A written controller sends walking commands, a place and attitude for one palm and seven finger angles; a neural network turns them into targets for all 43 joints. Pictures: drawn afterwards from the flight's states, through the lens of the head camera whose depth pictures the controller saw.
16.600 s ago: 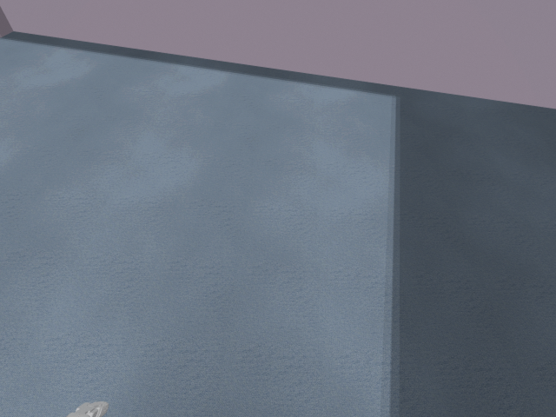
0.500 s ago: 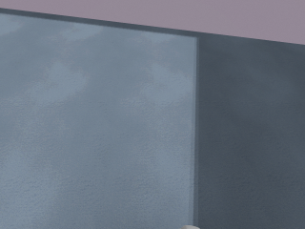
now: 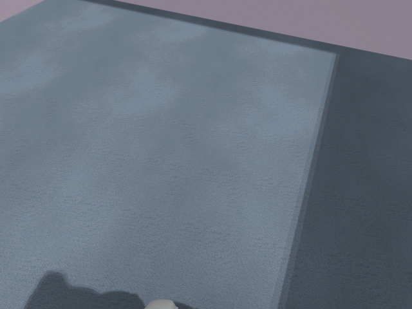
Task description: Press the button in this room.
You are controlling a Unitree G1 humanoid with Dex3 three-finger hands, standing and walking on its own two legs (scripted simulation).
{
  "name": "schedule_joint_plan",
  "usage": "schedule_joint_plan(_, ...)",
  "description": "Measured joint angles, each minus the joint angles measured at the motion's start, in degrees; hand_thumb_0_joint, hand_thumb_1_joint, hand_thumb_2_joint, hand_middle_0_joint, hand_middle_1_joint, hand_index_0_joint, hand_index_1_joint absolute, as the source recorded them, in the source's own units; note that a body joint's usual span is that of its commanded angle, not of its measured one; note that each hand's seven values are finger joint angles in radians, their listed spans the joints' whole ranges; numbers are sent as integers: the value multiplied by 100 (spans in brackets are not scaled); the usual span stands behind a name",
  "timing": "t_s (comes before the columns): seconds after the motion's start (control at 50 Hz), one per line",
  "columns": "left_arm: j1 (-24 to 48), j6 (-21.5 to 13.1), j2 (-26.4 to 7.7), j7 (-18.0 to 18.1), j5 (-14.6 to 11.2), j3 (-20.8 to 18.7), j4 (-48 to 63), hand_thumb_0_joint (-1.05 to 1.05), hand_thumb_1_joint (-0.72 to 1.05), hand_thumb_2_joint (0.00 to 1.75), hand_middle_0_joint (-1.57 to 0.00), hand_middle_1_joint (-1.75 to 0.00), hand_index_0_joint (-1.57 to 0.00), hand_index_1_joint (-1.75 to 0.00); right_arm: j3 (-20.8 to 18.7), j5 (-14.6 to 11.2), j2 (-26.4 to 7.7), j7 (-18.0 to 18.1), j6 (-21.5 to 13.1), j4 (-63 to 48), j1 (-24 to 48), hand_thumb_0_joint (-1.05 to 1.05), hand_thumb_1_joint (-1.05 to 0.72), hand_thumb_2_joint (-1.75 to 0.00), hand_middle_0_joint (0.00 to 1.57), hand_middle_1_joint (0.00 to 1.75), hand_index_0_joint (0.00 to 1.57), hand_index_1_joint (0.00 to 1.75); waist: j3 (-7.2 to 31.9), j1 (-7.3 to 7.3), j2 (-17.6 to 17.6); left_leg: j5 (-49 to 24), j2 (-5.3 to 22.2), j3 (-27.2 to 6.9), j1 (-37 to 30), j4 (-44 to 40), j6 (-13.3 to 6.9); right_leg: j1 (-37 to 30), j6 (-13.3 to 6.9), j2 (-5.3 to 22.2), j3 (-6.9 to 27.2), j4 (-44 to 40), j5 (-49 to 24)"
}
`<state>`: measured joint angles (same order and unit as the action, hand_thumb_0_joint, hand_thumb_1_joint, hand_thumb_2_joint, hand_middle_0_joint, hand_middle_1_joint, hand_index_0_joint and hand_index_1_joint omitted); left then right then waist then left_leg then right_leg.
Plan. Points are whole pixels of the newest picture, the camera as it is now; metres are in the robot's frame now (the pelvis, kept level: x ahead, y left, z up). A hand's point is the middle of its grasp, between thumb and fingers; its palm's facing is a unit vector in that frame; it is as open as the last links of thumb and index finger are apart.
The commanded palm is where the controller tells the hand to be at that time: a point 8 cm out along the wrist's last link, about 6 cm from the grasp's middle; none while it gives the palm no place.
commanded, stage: turn or walk to find it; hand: left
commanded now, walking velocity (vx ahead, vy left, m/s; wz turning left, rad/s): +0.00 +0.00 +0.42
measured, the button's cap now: out of the picture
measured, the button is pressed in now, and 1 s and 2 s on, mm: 0 0 0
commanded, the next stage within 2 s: stand and wait in 0.30 s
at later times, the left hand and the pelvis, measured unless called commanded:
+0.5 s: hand out of the picture +0.03 +0.21 -0.16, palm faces +0.14 -0.95 -0.27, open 7.3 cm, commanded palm none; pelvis -0.01 +0.00 -0.01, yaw +7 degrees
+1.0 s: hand out of the picture +0.00 +0.23 -0.18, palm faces -0.01 -0.97 -0.22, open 7.3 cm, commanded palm none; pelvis -0.05 +0.02 +0.00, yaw -5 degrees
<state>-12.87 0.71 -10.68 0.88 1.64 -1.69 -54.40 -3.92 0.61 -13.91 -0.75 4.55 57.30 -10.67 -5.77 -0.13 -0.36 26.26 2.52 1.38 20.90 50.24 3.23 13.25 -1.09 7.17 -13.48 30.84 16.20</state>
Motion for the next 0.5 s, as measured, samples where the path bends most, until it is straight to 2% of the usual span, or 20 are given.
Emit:
schedule_joint_plan(0.04, -36, 16, -86, -4, 3, -36, -56, 0, 90, 90, -20, -30, -21, -30, 35, -17, 32, 8, -47, -35, 91, 1, -91, -90, 20, 30, 20, 30, -21, -50, -71, -74, -12, 117, -262, -613, -33, 76, 59, 81, -88, 143, 51)
schedule_joint_plan(0.08, -102, 52, -177, -7, -25, -78, -109, 0, 90, 90, -20, -30, -21, -30, 69, -18, 43, 5, -131, -110, 154, 1, -91, -90, 20, 30, 20, 30, 4, -61, -104, -608, -26, 231, -621, -1494, -95, 197, 150, 160, -184, 410, 164)
schedule_joint_plan(0.1, -133, 91, -239, -11, -52, -107, -128, 0, 90, 90, -20, -30, -21, -30, 74, -5, 61, 5, -190, -143, 186, 1, -91, -90, 20, 30, 20, 30, 23, -67, -149, -904, -57, 233, -679, -1708, -201, 315, 205, 227, -179, 644, 252)
schedule_joint_plan(0.12, -130, 151, -322, -7, -64, -136, -164, 0, 90, 90, -20, -30, -21, -30, 87, 3, 119, 6, -227, -168, 239, 0, -91, -90, 20, 30, 20, 30, -5, -108, -264, -892, -125, 266, -647, -1622, -291, 462, 278, 261, 17, 1000, 645)
schedule_joint_plan(0.16, -107, 298, -426, 17, -67, -168, -258, 0, 91, 90, -20, -30, -20, -30, 127, 21, 207, 29, -290, -225, 277, 0, -91, -90, 20, 30, 20, 30, 12, -132, -325, -766, -160, 251, -639, -1581, -398, 789, 376, 115, 454, 1860, 1229)
schedule_joint_plan(0.2, -37, 367, -469, 0, -74, -193, -325, 0, 91, 90, -20, -30, -20, -30, 155, 37, 257, 75, -311, -255, 273, 0, -91, -90, 20, 30, 20, 30, 54, -105, -272, -833, -173, 145, -689, -1770, -435, 1037, 426, -39, 715, 2527, 1187)
schedule_joint_plan(0.26, 60, 318, -484, -37, -81, -197, -280, 1, 91, 90, -20, -30, -20, -30, 193, 36, 293, 102, -323, -243, 255, 0, -91, -90, 20, 30, 20, 30, 109, -100, -188, -1086, -214, -1, -775, -2128, -442, 1207, 497, -154, 921, 2874, 927)
schedule_joint_plan(0.32, 169, 272, -449, -35, -96, -172, -180, 0, 91, 90, -20, -30, -20, -30, 193, 37, 304, 96, -321, -238, 221, 0, -91, -90, 20, 30, 21, 30, 147, -68, -101, -1244, -257, -140, -804, -2326, -447, 1158, 548, -229, 1029, 2643, 904)
schedule_joint_plan(0.4, 315, 207, -348, -11, -103, -107, -93, 0, 91, 90, -20, -30, -20, -30, 175, 54, 300, 104, -308, -180, 176, 0, -90, -90, 20, 30, 21, 30, 179, -14, -7, -1314, -303, -263, -793, -2366, -392, 855, 522, -327, 1074, 1811, 932)
schedule_joint_plan(0.46, 289, 85, -243, 5, -97, -13, -143, 0, 91, 90, -20, -30, -20, -30, 172, 45, 303, 133, -322, -36, 145, 0, -90, -90, 20, 30, 21, 30, 251, -31, 24, -1236, -325, -206, -798, -2243, -303, 359, 454, -389, 1024, 677, 411)
schedule_joint_plan(0.48, 237, 28, -222, 9, -85, 25, -172, 0, 91, 90, -20, -30, -20, -30, 173, 26, 316, 140, -335, 14, 122, 0, -90, -90, 20, 30, 21, 30, 290, -50, -6, -1160, -350, -149, -773, -2120, -262, 153, 386, -384, 1041, 211, 91)
schedule_joint_plan(0.5, 210, -15, -140, 23, -71, 56, -253, 0, 91, 90, -20, -30, -20, -30, 165, 2, 291, 147, -333, 76, 130, 0, -91, -90, 20, 30, 21, 30, 283, -52, 92, -1071, -283, -133, -768, -1987, -219, 100, 225, -459, 1043, 145, -15)
